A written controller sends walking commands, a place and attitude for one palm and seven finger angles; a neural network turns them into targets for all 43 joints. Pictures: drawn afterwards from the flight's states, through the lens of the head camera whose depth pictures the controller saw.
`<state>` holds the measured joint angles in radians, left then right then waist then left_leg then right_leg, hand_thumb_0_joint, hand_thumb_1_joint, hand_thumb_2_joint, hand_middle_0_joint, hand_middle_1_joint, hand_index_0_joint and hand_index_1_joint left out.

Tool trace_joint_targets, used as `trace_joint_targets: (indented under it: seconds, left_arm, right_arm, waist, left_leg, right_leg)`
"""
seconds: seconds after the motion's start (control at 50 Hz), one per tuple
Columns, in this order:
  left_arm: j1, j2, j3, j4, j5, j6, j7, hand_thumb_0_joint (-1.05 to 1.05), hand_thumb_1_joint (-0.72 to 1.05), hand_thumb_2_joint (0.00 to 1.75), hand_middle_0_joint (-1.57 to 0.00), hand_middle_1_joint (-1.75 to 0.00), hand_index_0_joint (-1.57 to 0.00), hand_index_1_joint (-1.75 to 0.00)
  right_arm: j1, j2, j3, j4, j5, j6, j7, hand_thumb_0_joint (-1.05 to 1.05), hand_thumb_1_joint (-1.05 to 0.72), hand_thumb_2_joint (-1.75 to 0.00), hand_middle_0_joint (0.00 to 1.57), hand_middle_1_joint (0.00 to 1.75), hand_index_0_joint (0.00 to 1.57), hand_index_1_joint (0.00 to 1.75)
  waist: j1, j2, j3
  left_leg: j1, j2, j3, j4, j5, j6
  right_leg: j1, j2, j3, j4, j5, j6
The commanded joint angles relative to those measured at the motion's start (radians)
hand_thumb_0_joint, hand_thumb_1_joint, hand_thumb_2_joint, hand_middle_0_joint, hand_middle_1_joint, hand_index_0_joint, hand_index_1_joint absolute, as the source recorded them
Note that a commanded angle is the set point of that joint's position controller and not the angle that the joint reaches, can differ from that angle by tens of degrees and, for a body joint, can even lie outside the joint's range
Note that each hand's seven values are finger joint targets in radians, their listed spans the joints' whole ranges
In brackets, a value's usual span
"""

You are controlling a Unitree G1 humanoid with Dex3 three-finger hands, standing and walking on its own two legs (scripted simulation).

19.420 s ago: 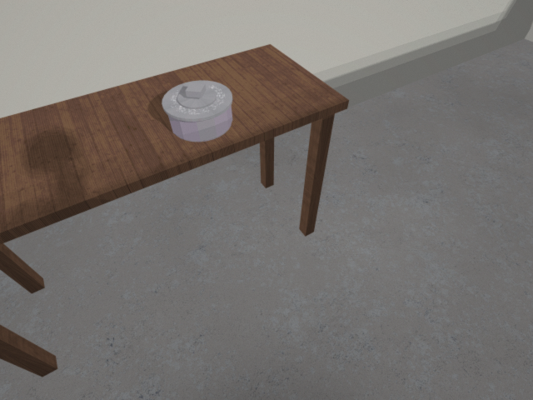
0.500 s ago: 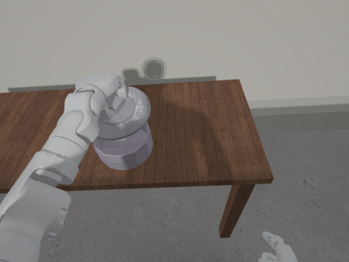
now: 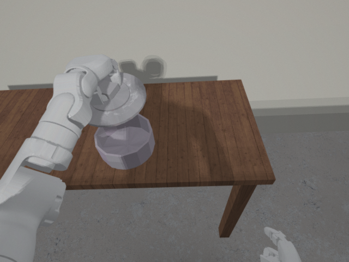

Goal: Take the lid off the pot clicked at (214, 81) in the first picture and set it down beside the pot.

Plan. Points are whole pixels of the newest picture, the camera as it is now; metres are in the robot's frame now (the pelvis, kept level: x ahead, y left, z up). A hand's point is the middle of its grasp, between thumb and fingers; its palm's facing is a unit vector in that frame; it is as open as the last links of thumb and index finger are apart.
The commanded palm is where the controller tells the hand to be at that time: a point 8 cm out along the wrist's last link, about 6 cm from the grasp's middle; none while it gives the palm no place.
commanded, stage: lift the lid straight up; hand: left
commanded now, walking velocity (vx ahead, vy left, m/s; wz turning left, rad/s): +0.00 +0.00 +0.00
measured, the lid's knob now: (107, 89) +0.48 +0.18 +0.15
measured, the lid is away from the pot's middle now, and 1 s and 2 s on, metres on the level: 0.02 0.06 0.19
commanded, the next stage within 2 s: move the lid sideways beside the pot in 0.28 s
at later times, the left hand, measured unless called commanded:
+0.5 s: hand (95, 88) +0.44 +0.18 +0.19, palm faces -0.21 -0.04 -0.98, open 7.6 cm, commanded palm +0.42 +0.19 +0.26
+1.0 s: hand (73, 90) +0.44 +0.24 +0.19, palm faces -0.26 -0.04 -0.97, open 7.6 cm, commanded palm +0.42 +0.25 +0.26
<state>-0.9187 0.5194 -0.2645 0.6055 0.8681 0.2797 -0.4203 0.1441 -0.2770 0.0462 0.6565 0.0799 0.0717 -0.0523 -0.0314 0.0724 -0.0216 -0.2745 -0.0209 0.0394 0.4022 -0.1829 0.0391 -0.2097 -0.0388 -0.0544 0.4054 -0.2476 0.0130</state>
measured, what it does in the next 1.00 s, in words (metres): stands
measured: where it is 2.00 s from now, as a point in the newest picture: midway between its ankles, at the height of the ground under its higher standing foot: outside the picture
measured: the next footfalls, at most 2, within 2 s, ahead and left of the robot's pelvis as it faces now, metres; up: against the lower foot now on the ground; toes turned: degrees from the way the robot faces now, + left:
none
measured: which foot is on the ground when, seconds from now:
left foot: down 0.00-1.00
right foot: down 0.00-1.00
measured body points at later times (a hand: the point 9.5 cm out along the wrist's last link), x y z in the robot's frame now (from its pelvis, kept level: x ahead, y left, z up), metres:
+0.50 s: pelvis -0.01 +0.01 +0.00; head +0.01 -0.02 +0.45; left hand +0.45 +0.18 +0.24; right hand +0.15 -0.23 -0.12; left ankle +0.01 +0.10 -0.74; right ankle -0.03 -0.13 -0.74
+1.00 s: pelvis -0.01 +0.01 +0.00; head +0.02 -0.02 +0.45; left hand +0.45 +0.23 +0.24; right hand +0.13 -0.26 -0.12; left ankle +0.01 +0.10 -0.74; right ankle -0.03 -0.13 -0.74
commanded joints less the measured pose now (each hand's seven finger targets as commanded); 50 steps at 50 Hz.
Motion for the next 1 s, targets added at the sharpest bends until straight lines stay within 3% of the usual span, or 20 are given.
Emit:
trace_joint_targets:
  seconds: [0.0,0.12,0.22,0.26,0.3,0.36,0.4,0.46,0.52,0.56,0.58,0.6,0.64,0.68,0.72,0.76,0.8,0.86,0.94,0.98]
  left_arm:
    - [-0.655,0.281,0.148,-0.309,0.040,-0.017,0.052,0.00,0.68,0.98,-0.95,-1.09,-0.81,-1.01]
    - [-0.616,0.234,0.119,-0.176,0.032,0.021,0.030,0.00,0.68,0.98,-0.95,-1.09,-0.81,-1.01]
    - [-0.665,0.275,0.139,-0.245,0.043,0.002,0.018,0.00,0.68,0.98,-0.95,-1.09,-0.81,-1.01]
    - [-0.681,0.235,0.116,-0.281,0.031,-0.012,0.022,0.00,0.68,0.98,-0.95,-1.09,-0.81,-1.01]
    - [-0.740,0.241,0.110,-0.297,0.038,-0.022,0.028,0.00,0.68,0.98,-0.95,-1.09,-0.81,-1.01]
    - [-0.689,0.271,0.152,-0.230,0.021,-0.026,0.042,0.00,0.68,0.98,-0.95,-1.09,-0.81,-1.01]
    - [-0.711,0.326,0.186,-0.204,0.044,-0.030,0.052,0.00,0.68,0.98,-0.95,-1.09,-0.81,-1.01]
    - [-0.664,0.292,0.168,-0.155,0.047,-0.025,0.063,0.00,0.68,0.98,-0.95,-1.09,-0.81,-1.01]
    - [-0.641,0.331,0.183,-0.072,0.069,-0.010,0.055,0.00,0.68,0.98,-0.95,-1.09,-0.81,-1.01]
    - [-0.644,0.322,0.177,-0.104,0.056,-0.016,0.041,0.00,0.68,0.98,-0.95,-1.09,-0.81,-1.01]
    - [-0.636,0.370,0.206,-0.095,0.068,-0.019,0.037,0.00,0.68,0.98,-0.95,-1.09,-0.81,-1.01]
    - [-0.682,0.335,0.162,-0.122,0.070,-0.027,0.027,0.00,0.68,0.98,-0.95,-1.09,-0.81,-1.01]
    - [-0.701,0.328,0.153,-0.163,0.067,-0.042,0.015,0.00,0.68,0.98,-0.95,-1.09,-0.81,-1.01]
    - [-0.702,0.359,0.182,-0.236,0.053,-0.067,0.013,0.00,0.68,0.98,-0.95,-1.09,-0.81,-1.01]
    - [-0.678,0.335,0.160,-0.171,0.048,-0.074,0.002,0.00,0.68,0.98,-0.95,-1.09,-0.81,-1.01]
    - [-0.650,0.366,0.185,-0.137,0.036,-0.082,-0.001,0.00,0.68,0.98,-0.95,-1.09,-0.81,-1.01]
    - [-0.669,0.407,0.211,-0.139,0.047,-0.093,0.002,0.00,0.68,0.98,-0.95,-1.09,-0.81,-1.01]
    - [-0.681,0.393,0.196,-0.212,0.041,-0.116,0.011,0.00,0.68,0.98,-0.95,-1.09,-0.81,-1.01]
    - [-0.636,0.469,0.251,-0.103,0.061,-0.112,0.009,0.00,0.68,0.98,-0.95,-1.09,-0.81,-1.01]
    - [-0.642,0.534,0.300,-0.150,0.057,-0.119,0.013,0.00,0.68,0.98,-0.95,-1.09,-0.81,-1.01]
  right_arm:
    - [-0.099,-0.108,-0.041,-0.145,-0.001,-0.050,0.003,0.00,-0.90,-0.90,0.20,0.30,0.20,0.30]
    - [-0.090,-0.113,-0.040,-0.127,0.004,-0.036,0.008,0.00,-0.90,-0.90,0.20,0.30,0.20,0.30]
    - [-0.101,-0.113,-0.038,-0.144,0.000,-0.036,0.007,0.00,-0.90,-0.90,0.20,0.30,0.20,0.30]
    - [-0.097,-0.111,-0.043,-0.150,-0.002,-0.044,0.006,0.00,-0.90,-0.90,0.20,0.30,0.20,0.30]
    - [-0.084,-0.107,-0.041,-0.140,-0.003,-0.049,0.006,0.00,-0.90,-0.90,0.20,0.30,0.20,0.30]
    - [-0.073,-0.117,-0.042,-0.133,-0.003,-0.054,-0.001,0.00,-0.90,-0.90,0.20,0.30,0.20,0.30]
    - [-0.073,-0.115,-0.035,-0.124,-0.005,-0.052,-0.004,0.00,-0.90,-0.90,0.20,0.30,0.20,0.30]
    - [-0.071,-0.117,-0.038,-0.125,-0.003,-0.051,-0.004,0.00,-0.90,-0.90,0.20,0.30,0.20,0.30]
    - [-0.067,-0.121,-0.034,-0.120,-0.002,-0.039,-0.009,0.00,-0.90,-0.90,0.20,0.30,0.20,0.30]
    - [-0.074,-0.126,-0.041,-0.136,-0.001,-0.040,-0.011,0.00,-0.90,-0.90,0.20,0.30,0.20,0.30]
    - [-0.067,-0.127,-0.038,-0.133,-0.002,-0.039,-0.013,0.00,-0.90,-0.90,0.20,0.30,0.20,0.30]
    - [-0.073,-0.124,-0.036,-0.138,0.000,-0.039,-0.013,0.00,-0.90,-0.90,0.20,0.30,0.20,0.30]
    - [-0.068,-0.122,-0.044,-0.146,0.002,-0.045,-0.016,0.00,-0.90,-0.90,0.20,0.30,0.20,0.30]
    - [-0.057,-0.124,-0.050,-0.151,0.000,-0.052,-0.015,0.00,-0.90,-0.90,0.20,0.30,0.20,0.30]
    - [-0.047,-0.125,-0.049,-0.138,0.003,-0.047,-0.018,0.00,-0.90,-0.90,0.20,0.30,0.20,0.30]
    - [-0.035,-0.139,-0.052,-0.133,0.007,-0.044,-0.020,0.00,-0.90,-0.90,0.20,0.30,0.20,0.30]
    - [-0.029,-0.139,-0.050,-0.126,0.005,-0.039,-0.021,0.00,-0.90,-0.90,0.20,0.30,0.20,0.30]
    - [-0.037,-0.141,-0.053,-0.140,0.007,-0.042,-0.019,0.00,-0.90,-0.90,0.20,0.30,0.20,0.30]
    - [-0.021,-0.146,-0.050,-0.123,0.006,-0.025,-0.019,0.00,-0.90,-0.90,0.20,0.30,0.20,0.30]
    - [-0.021,-0.150,-0.054,-0.134,0.005,-0.023,-0.018,0.00,-0.90,-0.90,0.20,0.30,0.20,0.30]
  waist:
    - [0.002,-0.019,-0.500]
    - [-0.003,-0.076,-0.383]
    - [0.004,-0.059,-0.465]
    - [-0.008,-0.036,-0.478]
    - [-0.012,-0.026,-0.476]
    - [-0.006,-0.035,-0.450]
    - [0.004,-0.046,-0.454]
    - [0.004,-0.034,-0.422]
    - [0.009,-0.090,-0.396]
    - [0.005,-0.068,-0.413]
    - [0.013,-0.074,-0.429]
    - [0.001,-0.057,-0.440]
    - [-0.008,-0.042,-0.454]
    - [-0.009,-0.010,-0.492]
    - [-0.022,-0.026,-0.430]
    - [-0.025,-0.040,-0.390]
    - [-0.015,-0.045,-0.405]
    - [-0.019,0.027,-0.440]
    - [-0.010,-0.018,-0.409]
    - [0.002,-0.025,-0.465]
  left_leg:
    - [0.319,-0.001,-0.087,0.024,0.411,0.036]
    - [0.258,-0.002,-0.085,0.003,0.305,0.032]
    - [0.289,-0.004,-0.086,0.005,0.332,0.034]
    - [0.329,0.000,-0.094,0.015,0.380,0.035]
    - [0.340,0.004,-0.101,0.005,0.355,0.028]
    - [0.316,0.003,-0.098,-0.006,0.322,0.030]
    - [0.293,0.003,-0.093,-0.017,0.296,0.027]
    - [0.272,0.004,-0.093,-0.018,0.299,0.026]
    - [0.224,0.003,-0.079,-0.028,0.233,0.029]
    - [0.228,-0.001,-0.077,-0.021,0.243,0.035]
    - [0.227,0.000,-0.077,-0.020,0.245,0.035]
    - [0.240,-0.004,-0.077,-0.018,0.250,0.036]
    - [0.277,-0.002,-0.078,-0.010,0.263,0.040]
    - [0.322,0.002,-0.089,0.005,0.329,0.041]
    - [0.305,0.001,-0.087,0.004,0.310,0.043]
    - [0.272,-0.001,-0.084,0.000,0.276,0.045]
    - [0.265,-0.002,-0.080,-0.005,0.261,0.045]
    - [0.311,0.002,-0.089,0.005,0.329,0.039]
    - [0.254,0.001,-0.081,-0.001,0.285,0.039]
    - [0.259,0.002,-0.079,0.004,0.319,0.042]
  right_leg:
    - [0.063,0.028,0.023,-0.007,0.416,-0.049]
    - [0.010,0.033,0.005,-0.021,0.331,-0.051]
    - [0.048,0.028,0.014,-0.015,0.354,-0.051]
    - [0.023,0.032,0.010,-0.022,0.351,-0.052]
    - [0.004,0.036,0.005,-0.022,0.319,-0.052]
    - [0.010,0.036,0.003,-0.033,0.301,-0.057]
    - [0.030,0.034,0.005,-0.027,0.295,-0.056]
    - [0.022,0.033,0.003,-0.036,0.288,-0.060]
    - [0.040,0.030,0.011,-0.035,0.271,-0.054]
    - [0.053,0.026,0.015,-0.039,0.294,-0.054]
    - [0.069,0.025,0.020,-0.032,0.300,-0.051]
    - [0.060,0.025,0.021,-0.032,0.306,-0.051]
    - [0.038,0.027,0.020,-0.036,0.302,-0.050]
    - [0.039,0.030,0.022,-0.033,0.329,-0.051]
    - [0.005,0.034,0.014,-0.044,0.311,-0.050]
    - [0.004,0.036,0.011,-0.055,0.301,-0.053]
    - [0.019,0.034,0.012,-0.046,0.298,-0.052]
    - [0.009,0.034,0.009,-0.045,0.317,-0.057]
    - [0.030,0.033,0.012,-0.047,0.316,-0.055]
    - [0.077,0.027,0.021,-0.038,0.356,-0.053]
